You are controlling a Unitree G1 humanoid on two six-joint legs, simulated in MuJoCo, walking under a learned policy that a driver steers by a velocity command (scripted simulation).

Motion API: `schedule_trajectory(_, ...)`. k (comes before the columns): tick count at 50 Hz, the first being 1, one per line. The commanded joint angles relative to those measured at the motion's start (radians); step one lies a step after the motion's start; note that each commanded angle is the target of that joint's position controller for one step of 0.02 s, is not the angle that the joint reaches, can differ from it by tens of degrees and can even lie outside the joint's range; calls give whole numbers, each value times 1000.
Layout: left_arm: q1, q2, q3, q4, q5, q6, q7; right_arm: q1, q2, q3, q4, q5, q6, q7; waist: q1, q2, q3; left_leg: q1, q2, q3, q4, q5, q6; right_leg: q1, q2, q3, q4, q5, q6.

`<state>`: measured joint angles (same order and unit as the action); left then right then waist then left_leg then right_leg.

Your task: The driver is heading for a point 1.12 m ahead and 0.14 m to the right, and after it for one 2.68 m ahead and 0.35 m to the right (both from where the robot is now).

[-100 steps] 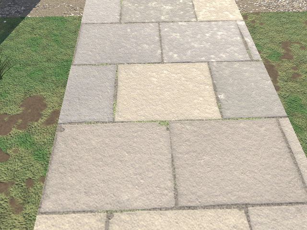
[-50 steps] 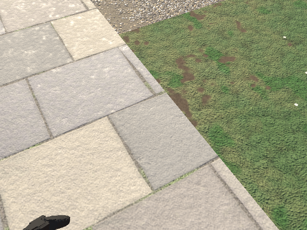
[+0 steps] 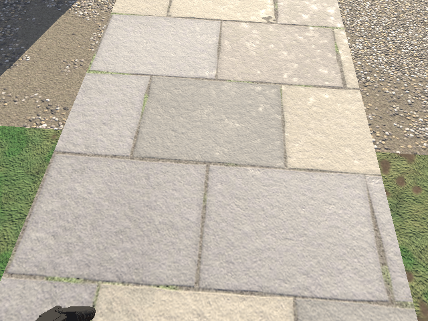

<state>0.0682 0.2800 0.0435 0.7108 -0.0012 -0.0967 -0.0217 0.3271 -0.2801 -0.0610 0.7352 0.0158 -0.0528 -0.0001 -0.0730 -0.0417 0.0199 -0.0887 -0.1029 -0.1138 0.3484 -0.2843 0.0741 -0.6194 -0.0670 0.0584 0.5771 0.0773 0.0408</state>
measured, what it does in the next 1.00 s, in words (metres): walks ahead: right foot, then left foot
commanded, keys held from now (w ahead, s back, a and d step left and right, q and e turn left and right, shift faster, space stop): w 0.42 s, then no key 0.58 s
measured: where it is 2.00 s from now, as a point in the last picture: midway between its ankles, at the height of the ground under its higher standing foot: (203, 223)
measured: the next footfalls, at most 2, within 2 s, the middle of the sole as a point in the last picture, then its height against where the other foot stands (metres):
right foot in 0.10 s outside the picture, level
left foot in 0.60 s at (170, 309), level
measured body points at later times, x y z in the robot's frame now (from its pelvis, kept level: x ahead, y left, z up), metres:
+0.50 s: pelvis +0.27 -0.04 +0.00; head +0.30 -0.05 +0.45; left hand +0.27 +0.24 -0.12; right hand +0.49 -0.27 -0.09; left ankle +0.45 +0.13 -0.69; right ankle +0.20 -0.14 -0.74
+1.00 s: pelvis +0.42 -0.01 -0.01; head +0.42 -0.02 +0.44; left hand +0.50 +0.26 -0.13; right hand +0.56 -0.25 -0.14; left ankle +0.48 +0.10 -0.74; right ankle +0.44 -0.15 -0.74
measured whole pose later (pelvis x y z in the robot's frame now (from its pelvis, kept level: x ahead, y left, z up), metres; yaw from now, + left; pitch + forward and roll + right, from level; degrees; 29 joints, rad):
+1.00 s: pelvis +0.42 -0.01 -0.01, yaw +1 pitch -1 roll +1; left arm 0.23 0.25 0.03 0.87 0.02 0.02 0.03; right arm 0.15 -0.22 -0.03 0.84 -0.02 -0.01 0.00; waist 0.00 0.01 0.01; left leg -0.32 -0.03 0.04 0.49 -0.17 0.02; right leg -0.28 -0.06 0.03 0.57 -0.28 0.04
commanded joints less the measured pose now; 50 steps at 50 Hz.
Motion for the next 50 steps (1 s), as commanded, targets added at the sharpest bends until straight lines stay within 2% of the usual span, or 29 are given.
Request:
schedule_trajectory(1,-111,102,25,-98,-5,-26,-14,51,-165,-45,-22,2,-5,-6,-11,131,18,5,297,-180,-54,242,140,48,20,-13,-62,-41,-36)
schedule_trajectory(3,-67,116,31,-92,-5,-30,-16,47,-171,-48,-15,0,3,-8,17,156,14,51,314,-197,-7,346,121,98,34,-31,-84,-129,-67)
schedule_trajectory(4,6,130,42,-73,-2,-33,-13,28,-166,-46,-19,1,7,-8,63,155,-19,53,287,-176,68,483,102,202,58,-59,-121,-133,-92)
schedule_trajectory(5,128,167,59,-43,6,-35,-7,22,-139,-34,-25,-4,8,-8,119,129,-117,13,228,-128,231,569,74,398,33,-42,-109,-95,-131)
schedule_trajectory(6,286,231,74,-28,18,-36,-3,52,-95,-15,-49,-23,5,-10,163,7,-278,-179,141,-62,530,364,27,703,-143,166,-68,-72,-217)
schedule_trajectory(7,364,268,87,15,12,-25,-13,169,-33,2,-50,1,-10,-10,127,-292,-366,-524,1,-2,835,-237,-40,966,-308,611,-205,-339,-348)
schedule_trajectory(8,365,176,62,14,-15,-22,-16,109,-122,-11,-42,12,-18,-7,162,-178,-292,-652,49,-78,937,-281,-38,943,-303,676,-274,-553,-322)
schedule_trajectory(9,297,141,49,5,-14,-16,-11,2,-156,-21,-66,18,-21,-4,165,-86,-156,-700,96,-45,945,-190,-35,822,-276,536,-291,-540,-284)
schedule_trajectory(10,241,131,42,-6,-1,-9,-9,-60,-146,-18,-80,7,-24,-4,145,-12,-86,-677,139,-5,905,-112,-36,699,-236,432,-308,-435,-267)
schedule_trajectory(12,190,100,29,-7,14,-10,-7,-69,-120,-21,-84,-7,-23,0,96,-29,-38,-598,195,9,803,-24,-44,555,-174,313,-353,-262,-260)
schedule_trajectory(15,196,109,30,11,1,-17,-4,-49,-79,-14,-76,-7,-11,1,74,-50,-37,-565,210,40,711,10,-68,498,-149,211,-401,-128,-277)
schedule_trajectory(19,228,146,39,40,-6,-7,9,-168,-51,-1,-105,-13,-15,2,103,-21,-6,-596,217,63,484,204,-93,503,-126,104,-437,-29,-265)
schedule_trajectory(24,304,157,37,91,-11,16,19,-310,-31,7,-136,-12,-36,23,155,-23,19,-482,153,113,234,394,-86,521,-100,10,-380,162,-223)
schedule_trajectory(27,311,163,37,110,-12,36,25,-324,-49,-2,-146,-14,-45,41,140,-46,-5,-436,124,103,164,361,-52,593,-123,24,-285,241,-195)
schedule_trajectory(29,265,179,42,106,-16,44,32,-219,-86,-18,-114,-26,-47,40,67,-54,-60,-295,96,113,102,362,-16,609,-111,23,-164,344,-161)
schedule_trajectory(30,264,164,36,104,-13,44,33,-124,-122,-32,-83,-35,-49,33,24,-26,-122,-139,105,118,63,499,11,578,-63,-2,-38,351,-128)
schedule_trajectory(31,293,111,16,79,15,36,33,-21,-196,-45,-71,-57,-49,22,11,92,-266,158,278,-33,172,931,82,403,-2,-29,197,75,-81)
schedule_trajectory(32,461,16,-19,108,19,31,22,-11,-184,-32,-70,-62,-33,17,63,304,-417,432,530,-315,201,1157,274,138,112,-25,529,-706,-9)
schedule_trajectory(33,464,103,-1,141,-6,37,17,24,-123,-21,-57,-34,-17,23,22,229,-488,408,509,-370,164,960,282,105,92,81,618,-807,-4)
schedule_trajectory(34,361,148,14,115,-24,47,18,-44,-107,-14,-59,-20,-7,23,21,175,-352,289,456,-287,111,796,239,47,54,61,636,-761,4)
schedule_trajectory(35,286,137,14,98,-20,62,27,-125,-80,-3,-61,-18,-3,22,43,120,-244,153,407,-227,65,671,201,35,21,31,590,-699,15)
schedule_trajectory(37,271,112,15,98,-3,100,44,-229,-69,3,-58,-34,2,21,104,139,-143,-115,355,-148,-23,485,163,165,-25,24,446,-611,30)
schedule_trajectory(39,310,70,7,119,3,119,56,-279,-79,-3,-49,-49,5,21,135,182,-127,-251,308,-67,-66,424,155,306,-4,-19,303,-565,38)
schedule_trajectory(41,305,60,3,130,10,122,59,-275,-79,-3,-31,-47,8,14,126,181,-157,-264,300,-43,-77,334,153,384,1,-31,188,-450,27)
schedule_trajectory(45,258,65,7,135,33,126,52,-272,-53,10,10,-32,24,4,131,148,-102,-365,245,-21,-93,-182,59,526,19,-53,-24,-249,-22)
schedule_trajectory(46,233,80,7,117,41,125,54,-244,-34,18,30,-35,26,5,123,123,-56,-385,218,-15,-83,-274,10,516,-17,-9,-96,-248,-45)
schedule_trajectory(47,199,139,18,103,33,124,61,-209,-42,15,39,-38,28,4,83,45,1,-368,166,22,-50,-273,-32,433,-57,31,-146,-355,-72)
schedule_trajectory(48,176,149,25,119,23,119,60,-201,-49,11,44,-35,32,-2,65,-51,30,-268,125,77,-3,-171,-56,289,-39,30,-179,-545,-87)
schedule_trajectory(50,142,78,7,126,28,97,57,-200,-47,10,59,-33,36,-13,57,-86,28,-151,125,89,65,-37,-54,216,-29,29,-225,-556,-59)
